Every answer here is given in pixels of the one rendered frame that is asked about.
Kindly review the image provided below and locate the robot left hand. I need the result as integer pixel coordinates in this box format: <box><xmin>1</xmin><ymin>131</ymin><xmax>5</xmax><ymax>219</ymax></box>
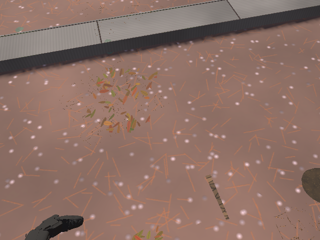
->
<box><xmin>25</xmin><ymin>214</ymin><xmax>84</xmax><ymax>240</ymax></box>

